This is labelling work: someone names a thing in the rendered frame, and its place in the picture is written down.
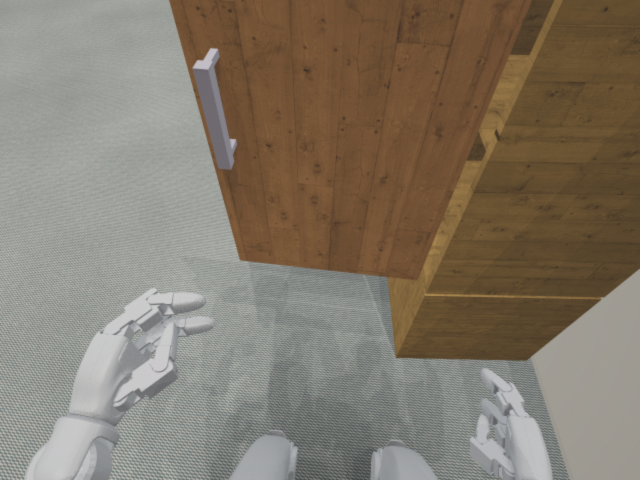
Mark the cupboard door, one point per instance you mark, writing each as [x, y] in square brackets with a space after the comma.
[353, 120]

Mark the robot left hand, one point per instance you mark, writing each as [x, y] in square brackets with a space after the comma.
[101, 390]

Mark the right robot thigh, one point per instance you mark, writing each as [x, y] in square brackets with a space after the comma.
[399, 463]

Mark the robot right hand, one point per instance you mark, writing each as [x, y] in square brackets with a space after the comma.
[515, 431]

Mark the robot right shin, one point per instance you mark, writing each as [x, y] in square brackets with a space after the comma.
[395, 443]

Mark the robot left forearm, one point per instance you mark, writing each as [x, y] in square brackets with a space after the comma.
[79, 449]

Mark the handle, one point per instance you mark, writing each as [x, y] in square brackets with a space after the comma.
[208, 89]

